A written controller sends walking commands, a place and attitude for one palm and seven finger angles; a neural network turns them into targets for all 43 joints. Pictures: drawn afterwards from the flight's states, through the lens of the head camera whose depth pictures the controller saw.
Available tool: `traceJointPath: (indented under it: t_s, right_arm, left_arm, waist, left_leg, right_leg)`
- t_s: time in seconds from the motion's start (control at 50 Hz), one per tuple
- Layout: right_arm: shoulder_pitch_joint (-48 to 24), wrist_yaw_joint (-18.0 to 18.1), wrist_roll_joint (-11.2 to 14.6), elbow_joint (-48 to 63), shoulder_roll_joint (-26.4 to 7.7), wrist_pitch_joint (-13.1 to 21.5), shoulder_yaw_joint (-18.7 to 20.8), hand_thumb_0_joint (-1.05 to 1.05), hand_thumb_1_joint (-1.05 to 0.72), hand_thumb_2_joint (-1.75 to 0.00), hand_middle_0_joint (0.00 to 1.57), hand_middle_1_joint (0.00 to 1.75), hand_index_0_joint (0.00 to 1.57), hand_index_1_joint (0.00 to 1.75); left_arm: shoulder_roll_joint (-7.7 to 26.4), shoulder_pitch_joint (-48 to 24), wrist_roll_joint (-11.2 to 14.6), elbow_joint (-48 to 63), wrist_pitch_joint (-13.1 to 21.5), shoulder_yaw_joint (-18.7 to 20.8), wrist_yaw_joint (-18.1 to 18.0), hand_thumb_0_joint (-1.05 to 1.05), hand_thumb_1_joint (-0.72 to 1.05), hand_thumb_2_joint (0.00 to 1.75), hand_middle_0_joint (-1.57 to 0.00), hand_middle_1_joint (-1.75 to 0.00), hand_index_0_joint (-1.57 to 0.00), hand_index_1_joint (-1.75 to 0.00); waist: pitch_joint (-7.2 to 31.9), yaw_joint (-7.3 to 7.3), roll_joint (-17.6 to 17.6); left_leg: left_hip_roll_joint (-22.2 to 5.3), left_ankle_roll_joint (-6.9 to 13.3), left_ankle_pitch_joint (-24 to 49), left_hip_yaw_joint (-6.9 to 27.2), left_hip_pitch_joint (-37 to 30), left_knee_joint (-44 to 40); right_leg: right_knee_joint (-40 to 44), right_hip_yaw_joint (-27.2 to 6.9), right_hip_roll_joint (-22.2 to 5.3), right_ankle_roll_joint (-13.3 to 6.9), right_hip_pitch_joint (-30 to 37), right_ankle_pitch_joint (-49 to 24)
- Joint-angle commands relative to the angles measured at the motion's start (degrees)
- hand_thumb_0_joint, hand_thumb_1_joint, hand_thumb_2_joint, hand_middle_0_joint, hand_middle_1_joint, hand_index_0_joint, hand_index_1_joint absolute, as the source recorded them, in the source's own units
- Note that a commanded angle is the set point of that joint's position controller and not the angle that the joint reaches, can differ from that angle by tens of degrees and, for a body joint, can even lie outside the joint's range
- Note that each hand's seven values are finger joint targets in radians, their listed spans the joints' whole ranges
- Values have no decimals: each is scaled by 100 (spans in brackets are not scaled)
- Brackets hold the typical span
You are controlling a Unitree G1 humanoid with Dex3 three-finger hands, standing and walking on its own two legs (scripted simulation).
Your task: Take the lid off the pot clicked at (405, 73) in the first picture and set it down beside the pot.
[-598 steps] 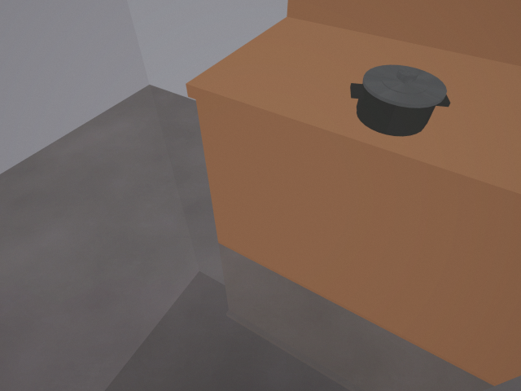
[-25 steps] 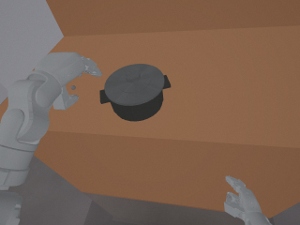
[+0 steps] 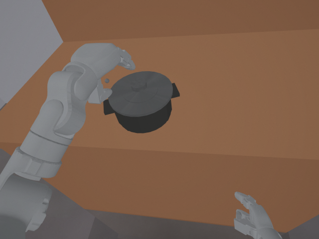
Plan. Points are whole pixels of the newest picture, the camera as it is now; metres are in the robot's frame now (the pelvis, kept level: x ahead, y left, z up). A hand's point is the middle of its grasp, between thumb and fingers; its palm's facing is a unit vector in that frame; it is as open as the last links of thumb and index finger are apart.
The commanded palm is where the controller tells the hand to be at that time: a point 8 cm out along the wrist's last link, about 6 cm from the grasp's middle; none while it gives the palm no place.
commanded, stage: move the open hand above the knob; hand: left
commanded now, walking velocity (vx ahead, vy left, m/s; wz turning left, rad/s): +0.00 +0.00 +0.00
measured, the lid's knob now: (138, 84) +0.46 +0.08 +0.15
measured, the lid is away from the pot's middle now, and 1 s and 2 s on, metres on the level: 0.00 0.00 0.00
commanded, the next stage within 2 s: lower the open fingers around the knob in 1.48 s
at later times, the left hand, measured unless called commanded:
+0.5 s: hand (134, 67) +0.44 +0.08 +0.22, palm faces -0.09 +0.00 -1.00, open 10.0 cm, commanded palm +0.41 +0.09 +0.29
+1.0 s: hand (130, 69) +0.44 +0.09 +0.22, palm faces -0.11 -0.01 -0.99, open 10.0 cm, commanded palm +0.41 +0.10 +0.29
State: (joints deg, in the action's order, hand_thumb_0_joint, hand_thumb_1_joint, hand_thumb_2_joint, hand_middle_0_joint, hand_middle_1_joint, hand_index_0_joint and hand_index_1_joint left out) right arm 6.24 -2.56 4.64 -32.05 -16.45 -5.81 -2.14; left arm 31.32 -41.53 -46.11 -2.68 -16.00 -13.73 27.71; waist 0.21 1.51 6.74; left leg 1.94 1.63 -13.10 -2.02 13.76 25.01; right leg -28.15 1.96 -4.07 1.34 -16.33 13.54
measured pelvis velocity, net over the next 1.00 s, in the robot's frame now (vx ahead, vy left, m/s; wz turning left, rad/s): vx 0.01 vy -0.01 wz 0.00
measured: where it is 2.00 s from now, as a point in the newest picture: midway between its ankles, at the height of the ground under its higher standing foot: outside the picture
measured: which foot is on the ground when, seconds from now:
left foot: down 0.00-1.00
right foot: down 0.00-1.00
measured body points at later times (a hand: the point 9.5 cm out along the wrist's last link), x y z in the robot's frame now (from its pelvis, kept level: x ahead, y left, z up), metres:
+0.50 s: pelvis +0.01 -0.02 +0.00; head +0.03 -0.07 +0.45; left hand +0.44 +0.08 +0.28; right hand +0.19 -0.25 -0.12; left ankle +0.00 +0.10 -0.74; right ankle +0.01 -0.14 -0.74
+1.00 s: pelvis +0.01 -0.01 +0.00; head +0.03 -0.06 +0.45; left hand +0.44 +0.09 +0.28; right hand +0.19 -0.24 -0.11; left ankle +0.00 +0.10 -0.74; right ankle +0.01 -0.14 -0.74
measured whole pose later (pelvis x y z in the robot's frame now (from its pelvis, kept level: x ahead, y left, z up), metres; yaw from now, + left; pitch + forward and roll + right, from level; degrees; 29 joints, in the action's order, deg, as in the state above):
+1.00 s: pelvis +0.01 -0.01 +0.00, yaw +0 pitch +3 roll +1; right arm 6.8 -1.4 5.0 -33.8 -16.6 -5.9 -1.9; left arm 25.9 -52.9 -47.7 -17.7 -19.1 -19.1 26.5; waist 0.9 -0.2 5.9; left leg 1.4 0.9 -13.5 -1.9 13.5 24.4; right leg -28.8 2.1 -3.5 0.6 -16.7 14.7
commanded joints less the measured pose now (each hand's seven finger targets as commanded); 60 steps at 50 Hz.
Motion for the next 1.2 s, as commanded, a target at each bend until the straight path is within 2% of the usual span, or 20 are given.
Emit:
traceJointPath:
  t_s: [0.0, 0.04, 0.12, 0.2, 0.32, 0.38, 0.44, 0.48, 0.54, 0.6, 0.66, 0.76, 0.84, 0.88, 0.94, 0.98, 1.04, 1.1, 1.12, 1.18]
  right_arm:
    - [-778, 36, -3, 869, -463, 192, 174, 0, -90, -90, 20, 30, 20, 30]
    - [-819, 28, -20, 950, -412, 223, 164, 0, -90, -90, 20, 30, 20, 30]
    - [-685, 39, -10, 808, -535, 171, 212, 0, -90, -90, 20, 30, 20, 30]
    - [-798, 42, -2, 880, -410, 162, 172, 0, -90, -90, 20, 30, 20, 30]
    - [-678, 81, 17, 781, -518, 161, 210, 0, -90, -90, 20, 30, 20, 30]
    - [-675, 140, 8, 730, -443, 171, 149, 0, -90, -90, 20, 30, 20, 30]
    - [-642, 122, 4, 735, -415, 236, 176, 0, -90, -90, 20, 30, 20, 30]
    - [-590, 129, -4, 665, -427, 238, 183, 0, -90, -90, 20, 30, 20, 30]
    - [-589, 149, -56, 707, -471, 240, 178, 0, -90, -90, 20, 30, 20, 30]
    - [-598, 145, -2, 725, -459, 187, 182, 0, -90, -90, 20, 30, 20, 30]
    - [-661, 156, -10, 867, -475, 190, 201, 0, -90, -90, 20, 30, 20, 30]
    - [-630, 167, 15, 834, -442, 213, 206, 0, -90, -90, 20, 30, 20, 30]
    - [-628, 139, 27, 798, -425, 269, 192, 0, -90, -90, 20, 30, 20, 30]
    - [-666, 133, 41, 755, -405, 252, 180, 0, -90, -90, 20, 30, 20, 30]
    - [-644, 128, 14, 740, -440, 266, 177, 0, -90, -90, 20, 30, 20, 30]
    - [-692, 127, 23, 715, -390, 264, 175, 0, -90, -90, 20, 30, 20, 30]
    - [-689, 98, -13, 716, -436, 244, 179, 0, -90, -90, 20, 30, 20, 30]
    - [-758, 74, 10, 761, -397, 201, 178, 0, -90, -90, 20, 30, 20, 30]
    - [-724, 59, 22, 759, -489, 171, 224, 0, -90, -90, 20, 30, 20, 30]
    - [-760, 108, 7, 796, -438, 126, 146, 0, -90, -90, 20, 30, 20, 30]
  left_arm:
    - [986, -2868, -235, 460, -68, 729, -343, 0, -36, 162, -87, -8, -87, -8]
    - [1040, -3058, -215, 745, 15, 754, -408, 0, -36, 162, -87, -8, -87, -8]
    - [1233, -2821, -135, 83, -50, 1054, -529, 0, -36, 162, -87, -8, -87, -8]
    - [732, -3195, -261, 167, -134, 548, -477, 0, -36, 162, -87, -8, -87, -8]
    - [928, -3455, -195, -248, -155, 712, -549, 0, -36, 162, -87, -8, -87, -8]
    - [681, -3816, -339, -619, -247, 394, -504, 0, -36, 162, -87, -8, -87, -8]
    - [609, -4053, -301, -513, -213, 356, -518, 0, -36, 162, -87, -8, -87, -8]
    - [563, -4211, -359, -769, -277, 313, -517, 0, -36, 162, -87, -8, -87, -8]
    - [1156, -3915, -382, -762, -228, 874, -525, 0, -36, 162, -87, -8, -87, -8]
    - [634, -3616, -366, -1159, -310, 474, -430, 0, -36, 162, -87, -8, -87, -8]
    - [1008, -3617, -359, -660, -252, 753, -399, 0, -36, 162, -87, -8, -87, -8]
    - [913, -3917, -353, -532, -272, 606, -344, 0, -36, 162, -87, -8, -87, -8]
    - [799, -4024, -315, -399, -247, 496, -348, 0, -36, 162, -87, -8, -87, -8]
    - [348, -4083, -339, -621, -303, 99, -332, 0, -36, 162, -87, -8, -87, -8]
    - [762, -4082, -322, -519, -253, 469, -404, 0, -36, 162, -87, -8, -87, -8]
    - [401, -4206, -363, -661, -283, 163, -406, 0, -36, 162, -87, -8, -87, -8]
    - [829, -4019, -330, -563, -261, 600, -457, 0, -36, 162, -87, -8, -87, -8]
    - [416, -3841, -353, -589, -316, 280, -421, 0, -36, 162, -87, -8, -87, -8]
    - [509, -3537, -194, -662, -264, 440, -459, 0, -36, 162, -87, -8, -87, -8]
    - [662, -3729, -370, -671, -319, 463, -444, 0, -36, 162, -87, -8, -87, -8]
  waist:
    - [1853, -78, -881]
    - [2355, -36, -682]
    - [2081, -50, -922]
    - [2192, -86, -948]
    - [2170, -158, -1034]
    - [2087, -205, -1040]
    - [2526, -198, -997]
    - [2345, -231, -1012]
    - [2691, -63, -1111]
    - [2083, -157, -1349]
    - [2368, -94, -1219]
    - [2316, -179, -1132]
    - [2472, -183, -998]
    - [2178, -262, -929]
    - [2514, -169, -880]
    - [2258, -237, -948]
    - [2511, -120, -950]
    - [2261, -155, -1025]
    - [2165, -171, -1076]
    - [2050, -138, -1119]
  left_leg:
    - [-2, 70, 1381, 126, -621, -257]
    - [31, 98, 1532, 109, -789, -219]
    - [5, 104, 1509, 108, -579, -131]
    - [21, 104, 1648, 41, -601, -165]
    - [47, 146, 1503, 33, -546, -101]
    - [67, 130, 1358, -29, -461, -192]
    - [102, 164, 1602, -1, -670, -132]
    - [93, 162, 1578, 14, -614, -135]
    - [107, 172, 1745, -31, -502, -170]
    - [57, 163, 1532, -79, -355, -182]
    - [86, 198, 1599, -106, -421, -159]
    - [94, 210, 1603, -63, -556, -137]
    - [100, 199, 1686, 3, -706, -137]
    - [90, 178, 1601, 24, -698, -140]
    - [97, 178, 1660, 65, -754, -162]
    - [73, 164, 1606, 79, -732, -155]
    - [61, 157, 1782, 85, -732, -185]
    - [36, 144, 1750, 72, -679, -176]
    - [33, 158, 1694, 89, -664, -129]
    - [32, 138, 1480, 37, -472, -251]
  right_leg:
    - [158, 203, 341, -325, 638, -1228]
    - [101, 134, 345, -337, 884, -1341]
    - [123, 111, 295, -341, 884, -1559]
    - [58, 117, 293, -312, 954, -1743]
    - [108, 52, 261, -298, 1017, -1832]
    - [128, 56, 265, -267, 960, -1735]
    - [63, 20, 286, -272, 1156, -1991]
    - [78, 46, 275, -281, 1063, -2018]
    - [23, -59, 222, -259, 1536, -2357]
    - [106, 10, 226, -230, 1147, -2179]
    - [88, -67, 201, -220, 1395, -2322]
    - [93, -25, 246, -233, 1194, -2191]
    - [69, 15, 275, -257, 1147, -2105]
    - [96, 80, 292, -280, 852, -1922]
    - [65, 57, 299, -301, 1075, -1910]
    - [83, 101, 304, -310, 867, -1814]
    - [53, 71, 294, -323, 1137, -1984]
    - [75, 102, 290, -319, 960, -1926]
    - [106, 104, 269, -331, 935, -1902]
    - [135, 106, 273, -306, 960, -1731]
